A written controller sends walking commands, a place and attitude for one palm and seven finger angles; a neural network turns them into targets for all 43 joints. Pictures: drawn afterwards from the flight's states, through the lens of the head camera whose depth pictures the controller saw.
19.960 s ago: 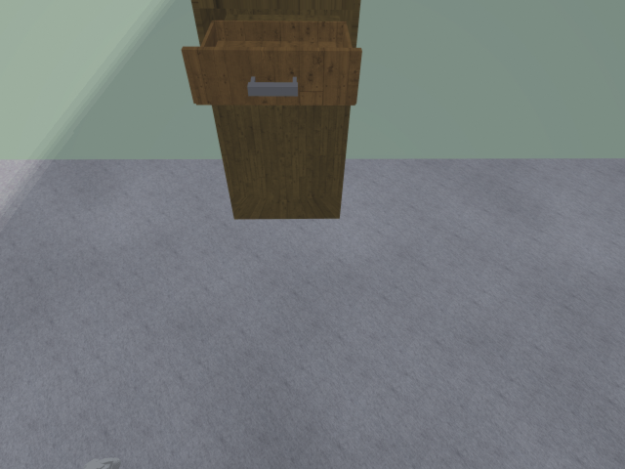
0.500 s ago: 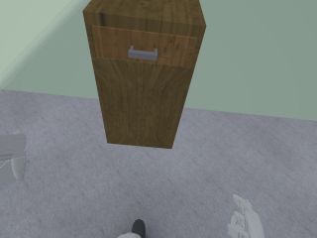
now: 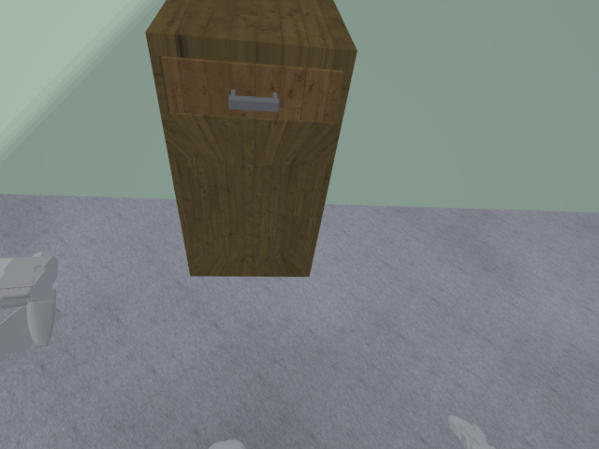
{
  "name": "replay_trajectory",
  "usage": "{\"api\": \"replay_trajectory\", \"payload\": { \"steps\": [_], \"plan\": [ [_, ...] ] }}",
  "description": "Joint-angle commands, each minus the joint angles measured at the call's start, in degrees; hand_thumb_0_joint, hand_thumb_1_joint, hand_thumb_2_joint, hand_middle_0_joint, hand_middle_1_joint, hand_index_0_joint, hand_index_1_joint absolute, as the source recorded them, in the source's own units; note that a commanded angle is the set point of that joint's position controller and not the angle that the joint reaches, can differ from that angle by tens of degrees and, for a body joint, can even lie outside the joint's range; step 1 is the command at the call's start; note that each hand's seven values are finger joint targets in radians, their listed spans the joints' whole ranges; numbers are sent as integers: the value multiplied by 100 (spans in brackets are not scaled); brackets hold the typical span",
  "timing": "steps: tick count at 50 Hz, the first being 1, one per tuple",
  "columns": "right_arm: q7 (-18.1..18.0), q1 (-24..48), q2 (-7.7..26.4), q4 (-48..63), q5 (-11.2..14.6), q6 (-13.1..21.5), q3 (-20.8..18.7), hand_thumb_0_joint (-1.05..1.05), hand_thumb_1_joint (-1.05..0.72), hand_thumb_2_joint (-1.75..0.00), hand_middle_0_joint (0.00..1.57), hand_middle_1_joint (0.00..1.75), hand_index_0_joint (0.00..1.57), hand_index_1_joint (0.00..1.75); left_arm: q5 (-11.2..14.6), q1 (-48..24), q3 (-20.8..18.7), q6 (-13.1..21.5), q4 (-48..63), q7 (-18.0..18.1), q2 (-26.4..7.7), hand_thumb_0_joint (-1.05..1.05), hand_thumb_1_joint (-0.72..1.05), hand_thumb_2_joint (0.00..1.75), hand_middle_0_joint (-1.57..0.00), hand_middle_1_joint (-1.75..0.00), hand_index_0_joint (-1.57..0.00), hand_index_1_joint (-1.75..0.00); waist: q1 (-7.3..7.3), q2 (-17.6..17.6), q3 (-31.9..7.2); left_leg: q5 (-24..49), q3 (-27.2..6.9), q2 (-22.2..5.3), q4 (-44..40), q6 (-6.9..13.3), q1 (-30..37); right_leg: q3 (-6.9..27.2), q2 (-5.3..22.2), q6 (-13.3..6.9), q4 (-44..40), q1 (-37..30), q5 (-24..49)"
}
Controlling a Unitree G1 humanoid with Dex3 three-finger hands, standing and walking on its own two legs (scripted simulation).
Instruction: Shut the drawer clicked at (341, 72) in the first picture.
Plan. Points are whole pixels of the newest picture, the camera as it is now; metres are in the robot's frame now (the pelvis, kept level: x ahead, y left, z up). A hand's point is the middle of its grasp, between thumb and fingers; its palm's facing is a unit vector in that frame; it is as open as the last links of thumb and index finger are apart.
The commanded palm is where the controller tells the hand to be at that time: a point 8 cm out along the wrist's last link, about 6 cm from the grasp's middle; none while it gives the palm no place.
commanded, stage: stop stepping back and stand still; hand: left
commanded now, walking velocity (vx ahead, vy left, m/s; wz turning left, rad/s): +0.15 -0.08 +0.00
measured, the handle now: (254, 99) +0.88 +0.18 +0.04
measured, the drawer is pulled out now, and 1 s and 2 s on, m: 0.00 0.00 0.00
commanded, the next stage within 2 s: let the arm hang, fingers relaxed in 0.66 s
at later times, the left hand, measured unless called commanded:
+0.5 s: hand (30, 321) +0.18 +0.27 +0.17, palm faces +0.47 -0.77 -0.43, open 3.2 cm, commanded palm +0.12 +0.30 +0.19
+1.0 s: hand out of the picture +0.09 +0.23 -0.13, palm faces +0.09 -0.95 -0.29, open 3.0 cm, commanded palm none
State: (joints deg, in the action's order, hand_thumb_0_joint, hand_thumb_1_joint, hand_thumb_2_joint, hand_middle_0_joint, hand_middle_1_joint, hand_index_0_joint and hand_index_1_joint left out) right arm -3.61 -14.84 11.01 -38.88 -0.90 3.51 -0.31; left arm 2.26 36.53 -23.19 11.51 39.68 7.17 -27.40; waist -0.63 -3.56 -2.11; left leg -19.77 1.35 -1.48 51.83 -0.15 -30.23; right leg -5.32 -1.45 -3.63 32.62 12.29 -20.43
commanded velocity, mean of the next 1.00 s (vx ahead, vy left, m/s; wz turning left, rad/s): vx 0.01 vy -0.02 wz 0.00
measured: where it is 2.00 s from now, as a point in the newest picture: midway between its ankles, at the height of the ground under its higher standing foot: outside the picture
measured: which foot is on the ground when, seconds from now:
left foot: up 0.00-0.04, down 0.06-1.00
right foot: down 0.00-1.00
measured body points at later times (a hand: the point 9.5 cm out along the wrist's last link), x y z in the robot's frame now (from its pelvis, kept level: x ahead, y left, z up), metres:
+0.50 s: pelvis +0.01 +0.01 +0.00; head +0.02 +0.01 +0.45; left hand +0.15 +0.31 +0.19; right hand +0.19 -0.21 -0.09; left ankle +0.02 +0.13 -0.73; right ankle +0.00 -0.08 -0.73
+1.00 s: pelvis +0.00 +0.02 +0.00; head +0.01 +0.01 +0.45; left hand +0.09 +0.28 -0.11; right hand +0.14 -0.23 -0.13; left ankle +0.02 +0.13 -0.73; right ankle +0.00 -0.08 -0.73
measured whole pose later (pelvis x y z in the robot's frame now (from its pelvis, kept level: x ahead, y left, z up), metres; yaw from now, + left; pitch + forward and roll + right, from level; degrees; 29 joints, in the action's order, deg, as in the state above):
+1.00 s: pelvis +0.00 +0.02 +0.00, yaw +6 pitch -1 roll +0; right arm 0.0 -9.8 15.3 -48.1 -1.5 -1.2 -0.3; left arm -1.6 13.9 -1.1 -3.2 -41.0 0.5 -13.6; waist 1.4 1.1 1.5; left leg -15.2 1.2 0.2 34.5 0.5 -18.4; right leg -6.7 1.6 -1.7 35.5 14.6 -20.0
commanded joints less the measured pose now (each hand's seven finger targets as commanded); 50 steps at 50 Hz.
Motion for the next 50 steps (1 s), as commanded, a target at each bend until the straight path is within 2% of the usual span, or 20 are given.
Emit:
{"api": "replay_trajectory", "payload": {
  "steps": [1, 2, 3, 4, 5, 9, 10, 12, 14, 19, 22, 23, 31, 37, 38, 39, 41, 42, 44, 50],
  "plan": [
    [-223, 732, 759, 920, 69, 531, -181, 0, -90, -90, 20, 30, 20, 30, 10, -852, -247, 213, 396, 256, -241, 0, 90, 90, -140, -160, -140, -160, 319, 1310, 620, -345, -95, -242, -2508, 266, 1798, 454, 969, -293, -206, 1489, -1536],
    [-249, 742, 861, 1064, 71, 652, -173, 0, -90, -90, 20, 30, 20, 30, 44, -792, -219, 322, 689, 222, -225, 0, 90, 90, -140, -160, -140, -160, 262, 2113, 553, -320, -1473, -980, -3460, 559, 1955, -30, 390, 124, 916, 1622, -1135],
    [-177, 666, 848, 1137, 41, 713, -161, 0, -90, -90, 20, 30, 20, 30, -17, -943, -294, 460, 1074, 217, -371, 0, 90, 90, -140, -160, -140, -160, 192, 2238, 430, 163, -2889, -1596, -3797, 944, 2147, 58, -45, 318, 1745, 1887, -1262],
    [-107, 681, 779, 1043, 30, 769, -192, 0, -90, -90, 20, 30, 20, 30, 0, -613, -433, 487, 782, 141, -498, 0, 90, 90, -140, -160, -140, -160, 234, 1722, 294, -1123, -3141, -1788, -4206, 1038, 1533, 453, 61, 298, 2249, 1468, -1390],
    [-46, 739, 729, 1111, -9, 774, -206, 0, -90, -90, 20, 30, 20, 30, -6, -533, -541, 445, 1027, 123, -570, 0, 90, 90, -140, -160, -140, -160, 195, 1666, 353, -1729, -3116, -1717, -4384, 1024, 1025, 551, 108, 256, 2307, 1197, -1132],
    [66, 813, 747, 1296, 0, 618, -193, 0, -90, -90, 20, 30, 20, 30, -57, 370, -639, 386, 1185, 175, -518, 0, 90, 90, -140, -160, -140, -160, 13, 1704, 123, -1732, -1041, -990, -3656, 482, -386, 166, 26, 180, 211, -1078, -725],
    [63, 817, 731, 1334, -5, 523, -223, 0, -90, -90, 20, 30, 20, 30, -93, 391, -663, 368, 1041, 186, -538, 0, 90, 90, -140, -160, -140, -160, -14, 1135, 179, -1595, -593, -584, -2812, 304, -802, 540, 198, 70, -464, -1363, -846],
    [57, 725, 622, 1315, 54, 415, -279, 0, -90, -90, 20, 30, 20, 30, 8, 196, -738, 278, 730, 218, -553, 0, 90, 90, -140, -160, -140, -160, 67, -848, 290, -554, 3, 215, 294, 1, -488, 3295, 1970, -709, -2423, 100, -1782],
    [13, 495, 584, 1008, 18, 526, -222, 0, -90, -90, 20, 30, 20, 30, 51, -287, -779, 375, 438, 261, -529, 0, 90, 90, -140, -160, -140, -160, 270, -105, 231, -252, -256, -79, 552, 4, 102, 2558, 1925, -768, -2143, 609, -903],
    [-156, 711, 610, 966, 48, 647, -125, 0, -90, -90, 20, 30, 20, 30, -34, -361, -358, 426, 81, 265, -234, 0, 90, 90, -140, -160, -140, -160, 128, 44, 138, 665, 143, -58, -2465, 197, 1769, 1102, 1155, -141, -1192, 405, 600],
    [-168, 780, 860, 1154, 120, 699, -218, 0, -90, -90, 20, 30, 20, 30, -72, -600, -111, 477, 489, 214, -181, 0, 90, 90, -140, -160, -140, -160, 25, 711, -88, 2014, -899, -936, -2918, 508, 2350, 653, 491, 479, -424, 421, 1068],
    [-146, 747, 732, 1087, 113, 694, -150, 0, -90, -90, 20, 30, 20, 30, -92, -379, -195, 456, 327, 207, -205, 0, 90, 90, -140, -160, -140, -160, 60, 1047, -107, 2231, -1007, -929, -3057, 523, 2156, 491, 386, 461, -320, 259, 1104],
    [-25, 774, 697, 1298, 136, 502, -221, 0, -90, -90, 20, 30, 20, 30, 25, 189, -480, 425, 557, 213, -352, 0, 90, 90, -140, -160, -140, -160, 102, 422, -592, 2419, -119, -299, -2344, 150, 1900, 908, 801, 237, -863, -690, 3152],
    [-99, 902, 690, 1387, 149, 349, -206, 0, -90, -90, 20, 30, 20, 30, 90, 318, -495, 341, 288, 213, -358, 0, 90, 90, -140, -160, -140, -160, 91, 470, -376, 2406, -200, -359, -2590, 173, 1992, 750, 694, 322, -974, -433, 2732],
    [466, 1107, 1822, 51, 150, 583, -490, 0, -90, -90, 20, 30, 20, 30, -552, -808, 1666, -490, -4354, -621, 166, 0, 90, 90, -140, -160, -140, -160, 268, 524, -95, 3114, -295, -518, -1628, 223, 1505, 390, 1149, 158, -21, 280, 3603],
    [453, 593, 1457, 155, 206, 229, -505, 0, -90, -90, 20, 30, 20, 30, -425, -795, 1591, -897, -4462, -700, 359, 0, 90, 90, -136, -156, -136, -156, 230, 421, -508, 2686, -322, -489, -1714, 184, 1718, 675, 1016, 116, -171, 308, 2911],
    [427, 584, 1208, 178, 99, 3, -317, 0, -90, -90, 20, 30, 20, 30, -428, -1232, 1720, -1007, -5022, -735, 519, 0, 90, 90, -128, -147, -128, -147, 129, -124, -333, 1480, -639, -527, -1871, 354, 1207, 552, 960, 106, -291, 472, 1473],
    [416, 558, 1193, 174, 38, -55, -295, 0, -90, -90, 20, 30, 20, 30, -446, -1518, 1776, -1014, -5351, -732, 472, 0, 90, 90, -124, -143, -124, -143, 124, -705, -284, 1565, -659, -467, -1830, 348, 1144, 616, 966, 46, -368, 384, 1564],
    [379, 592, 1242, 33, -16, -162, -290, 0, -90, -90, 20, 30, 20, 30, -422, -1884, 1821, -1048, -6073, -715, 374, 0, 90, 90, -116, -134, -116, -134, 119, -923, -169, 1692, -501, -239, -1690, 307, 1244, 721, 1195, -143, -521, 304, 2019],
    [322, 542, 887, -841, -69, -380, -66, 0, -90, -90, 20, 30, 20, 30, -302, -2257, 2109, -1195, -8266, -620, 611, 0, 90, 90, -92, -108, -92, -108, 36, 923, 271, 1476, -789, -417, -2824, 302, 1199, 570, 785, 89, -861, -142, 723]
  ]
}}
